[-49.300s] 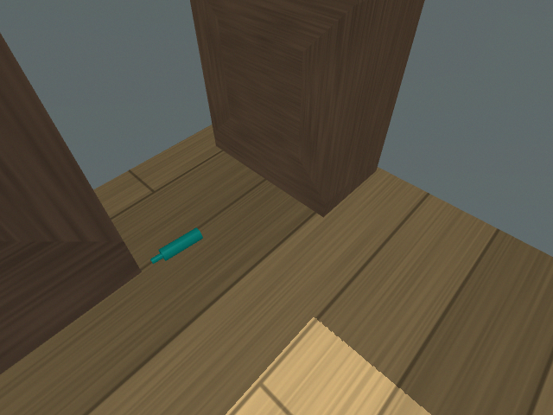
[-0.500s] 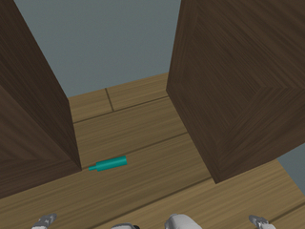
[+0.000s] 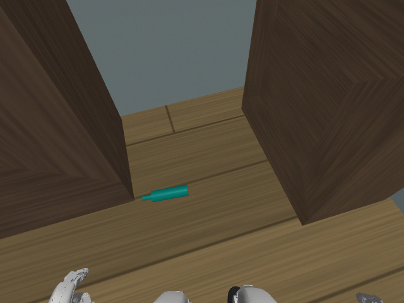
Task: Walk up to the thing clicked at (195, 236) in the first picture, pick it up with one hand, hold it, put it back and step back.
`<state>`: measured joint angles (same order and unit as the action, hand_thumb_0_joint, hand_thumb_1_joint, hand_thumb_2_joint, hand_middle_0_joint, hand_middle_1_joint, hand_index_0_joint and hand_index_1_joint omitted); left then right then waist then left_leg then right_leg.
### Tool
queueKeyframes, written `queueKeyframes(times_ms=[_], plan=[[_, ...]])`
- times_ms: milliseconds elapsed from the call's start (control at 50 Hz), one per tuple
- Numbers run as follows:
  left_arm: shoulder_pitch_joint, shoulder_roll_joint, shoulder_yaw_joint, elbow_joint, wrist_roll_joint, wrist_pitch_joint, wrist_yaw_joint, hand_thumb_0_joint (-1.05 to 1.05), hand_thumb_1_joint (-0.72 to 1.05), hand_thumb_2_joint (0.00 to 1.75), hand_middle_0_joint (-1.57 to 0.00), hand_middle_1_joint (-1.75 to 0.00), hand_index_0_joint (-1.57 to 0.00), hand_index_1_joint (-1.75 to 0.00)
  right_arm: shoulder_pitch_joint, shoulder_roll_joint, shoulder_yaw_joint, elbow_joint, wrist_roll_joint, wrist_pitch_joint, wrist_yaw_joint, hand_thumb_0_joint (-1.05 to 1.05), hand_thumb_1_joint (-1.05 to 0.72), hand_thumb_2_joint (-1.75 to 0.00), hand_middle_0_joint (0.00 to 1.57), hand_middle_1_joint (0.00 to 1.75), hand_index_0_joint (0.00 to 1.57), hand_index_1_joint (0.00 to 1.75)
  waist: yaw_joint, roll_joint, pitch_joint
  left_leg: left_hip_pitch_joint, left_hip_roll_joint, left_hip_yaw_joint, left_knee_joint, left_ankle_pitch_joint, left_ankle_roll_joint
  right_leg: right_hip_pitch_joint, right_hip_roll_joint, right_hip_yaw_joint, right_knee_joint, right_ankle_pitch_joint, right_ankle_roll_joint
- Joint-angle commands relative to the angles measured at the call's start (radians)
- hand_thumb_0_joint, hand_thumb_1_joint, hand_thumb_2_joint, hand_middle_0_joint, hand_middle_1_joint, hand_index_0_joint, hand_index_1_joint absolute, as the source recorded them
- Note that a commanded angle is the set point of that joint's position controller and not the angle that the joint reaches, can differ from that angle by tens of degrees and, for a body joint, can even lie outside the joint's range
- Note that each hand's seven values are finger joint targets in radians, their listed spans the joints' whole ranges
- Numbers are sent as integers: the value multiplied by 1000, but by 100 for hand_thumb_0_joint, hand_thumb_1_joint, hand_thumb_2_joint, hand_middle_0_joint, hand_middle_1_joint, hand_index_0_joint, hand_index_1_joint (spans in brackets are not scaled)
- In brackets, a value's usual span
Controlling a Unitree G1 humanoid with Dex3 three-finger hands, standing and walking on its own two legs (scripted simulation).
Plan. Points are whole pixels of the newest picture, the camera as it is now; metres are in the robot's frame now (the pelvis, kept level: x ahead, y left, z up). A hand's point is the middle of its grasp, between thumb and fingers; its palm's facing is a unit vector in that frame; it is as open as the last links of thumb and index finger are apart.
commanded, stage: step back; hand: left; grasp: from above
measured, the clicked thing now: (165, 194) +0.65 +0.24 -0.73
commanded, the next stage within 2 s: none
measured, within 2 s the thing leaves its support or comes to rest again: neither
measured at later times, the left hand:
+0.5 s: hand out of the picture -0.10 +0.28 -0.16, palm faces -0.08 -0.91 -0.41, open 7.4 cm
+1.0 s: hand out of the picture -0.21 +0.24 -0.15, palm faces +0.01 -0.93 -0.36, open 7.4 cm
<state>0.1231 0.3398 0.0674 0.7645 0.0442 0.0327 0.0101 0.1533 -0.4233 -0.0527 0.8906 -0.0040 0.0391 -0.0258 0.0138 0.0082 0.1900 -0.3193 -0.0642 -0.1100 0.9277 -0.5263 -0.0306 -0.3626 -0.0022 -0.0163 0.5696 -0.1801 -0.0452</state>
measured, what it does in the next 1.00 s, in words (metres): walks backwards: left foot, then right foot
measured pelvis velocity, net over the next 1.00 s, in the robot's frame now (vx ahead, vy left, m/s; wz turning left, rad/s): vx -0.35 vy -0.02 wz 0.02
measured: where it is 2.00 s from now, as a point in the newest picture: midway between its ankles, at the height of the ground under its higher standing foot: outside the picture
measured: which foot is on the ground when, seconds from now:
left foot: up 0.00-0.06, down 0.08-0.54, up 0.56-0.86, down 0.88-1.00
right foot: down 0.00-0.12, up 0.14-0.50, down 0.52-0.90, up 0.92-1.00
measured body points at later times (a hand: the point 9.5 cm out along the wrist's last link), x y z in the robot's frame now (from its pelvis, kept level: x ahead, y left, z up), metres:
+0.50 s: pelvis -0.18 +0.00 -0.01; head -0.11 +0.01 +0.43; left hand -0.09 +0.33 -0.14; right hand -0.04 -0.32 -0.11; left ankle -0.06 +0.13 -0.73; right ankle -0.23 -0.14 -0.73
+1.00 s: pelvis -0.35 -0.02 +0.00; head -0.30 +0.01 +0.44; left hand -0.21 +0.29 -0.13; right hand -0.28 -0.32 -0.12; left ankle -0.33 +0.09 -0.73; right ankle -0.31 -0.15 -0.67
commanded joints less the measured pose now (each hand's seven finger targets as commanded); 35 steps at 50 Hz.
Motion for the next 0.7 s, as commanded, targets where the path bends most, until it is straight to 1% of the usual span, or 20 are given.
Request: queueKeyframes(times_ms=[0,40,60,80,100,120,140,180,200,300,360,420,480,500,520,540,560,620,640,680], plan=[[24,271,78,-75,-8,1,17,0,90,90,-20,-30,-20,-30,89,-131,-43,-60,-8,-23,-5,0,-90,-90,20,30,20,30,4,-217,-304,2,26,77,-267,66,25,309,-220,253,-79,328,-152],[-32,280,73,-90,-18,11,10,0,90,90,-20,-30,-20,-30,168,-133,-53,-25,-13,-24,2,0,-90,-90,20,30,20,30,-47,-168,-309,144,21,122,-423,239,52,182,-195,217,-58,160,-101],[-24,259,64,-93,-20,17,6,0,90,90,-20,-30,-20,-30,160,-155,-62,-27,-20,-24,2,0,-90,-90,20,30,20,30,-51,-103,-276,178,58,58,-477,283,78,79,-159,211,-31,27,-60],[-23,222,56,-102,-22,17,4,0,90,90,-20,-30,-20,-30,148,-216,-77,-42,-37,-27,2,0,-90,-90,20,30,20,30,-61,75,-255,191,239,-194,-569,265,142,-62,-56,163,119,-150,-12],[-30,213,63,-99,-26,14,8,0,90,90,-20,-30,-20,-30,46,-299,-87,-65,-44,-28,7,0,-90,-90,20,30,20,30,-38,231,-191,109,416,-391,-654,313,243,-165,106,73,341,-383,24],[-64,243,83,-92,-10,15,21,0,90,90,-20,-30,-20,-30,2,-343,-95,-91,-41,-28,8,0,-90,-90,20,30,20,30,-76,245,-142,-111,503,-461,-683,328,345,-76,105,188,540,-476,39],[-46,258,88,-71,-7,17,20,0,90,90,-20,-30,-20,-30,-68,-312,-86,-101,-42,-36,2,0,-90,-90,20,30,20,30,-38,208,-103,-178,492,-428,-688,331,341,-41,94,224,667,-426,32],[36,229,88,-26,-30,22,9,0,90,90,-20,-30,-20,-30,-150,-216,-52,-119,-53,-42,-1,0,-90,-90,20,30,20,30,30,117,-94,-110,313,-171,-626,442,220,-96,139,246,731,-301,21],[91,226,88,-13,-35,25,5,0,90,90,-20,-30,-20,-30,-156,-197,-50,-123,-45,-46,-5,0,-90,-90,20,30,20,30,54,121,-98,-46,288,-124,-606,466,205,-137,144,235,748,-260,26],[79,219,85,-26,-19,10,8,0,90,90,-20,-30,-20,-30,1,-172,-61,-104,-22,-48,-11,0,-90,-90,20,30,20,30,-27,129,-188,286,299,-111,-489,659,262,-211,98,187,593,-296,93],[64,214,74,-33,-22,4,3,0,90,90,-20,-30,-20,-30,23,-204,-69,-115,-26,-40,-12,0,-90,-90,20,30,20,30,-58,163,-238,313,329,-110,-467,661,293,-125,49,139,378,-348,102],[129,212,68,8,-23,1,-3,0,90,90,-20,-30,-20,-30,-27,-229,-75,-137,-30,-23,-8,0,-90,-90,20,30,20,30,-38,222,-272,223,312,-84,-454,565,254,29,16,60,135,-300,74],[272,226,81,91,-18,1,-12,0,90,90,-20,-30,-20,-30,-80,-232,-73,-150,-16,-2,-1,0,-90,-90,20,30,20,30,24,198,-304,42,272,-55,-408,415,181,241,20,14,-118,-111,20],[265,262,88,83,-5,-4,-13,0,90,90,-20,-30,-20,-30,-80,-198,-64,-158,-9,1,0,0,-90,-90,20,30,20,30,25,87,-277,-67,209,-17,-306,284,131,250,-46,155,-163,-143,-9],[235,350,110,54,8,-7,-14,0,90,90,-20,-30,-20,-30,-78,-133,-46,-181,-1,0,-1,0,-90,-90,20,30,20,30,28,-187,-212,-265,38,52,-124,52,58,212,-233,455,-231,-202,-76],[124,461,126,1,10,-1,-10,0,90,90,-20,-30,-20,-30,-122,-153,-63,-190,-5,-1,-22,0,-90,-90,20,30,20,30,73,-321,-147,-198,-17,7,116,-94,18,-75,-410,618,-322,-223,-245],[35,435,122,-26,-1,-6,-2,0,90,90,-20,-30,-20,-30,-89,-192,-79,-163,-4,-2,-24,0,-90,-90,20,30,20,30,27,-287,-81,-129,31,-56,224,-57,21,-215,-429,622,-350,-259,-253],[-72,278,86,-46,3,-13,7,0,90,90,-20,-30,-20,-30,19,-149,-52,-97,6,-10,-10,0,-90,-90,20,30,20,30,-56,-137,-114,-158,-68,-45,281,78,34,-29,-191,206,-165,138,-127],[-47,273,89,-42,4,-12,7,0,90,90,-20,-30,-20,-30,25,-132,-44,-99,2,-15,-16,0,-90,-90,20,30,20,30,-43,-157,-142,-167,-68,-37,282,79,29,17,-165,175,-142,185,-106],[35,268,85,-51,10,-13,12,0,90,90,-20,-30,-20,-30,15,-134,-37,-110,0,-25,-18,0,-90,-90,20,30,20,30,11,-164,-169,-181,-53,1,193,47,13,132,-182,192,-106,252,-133]])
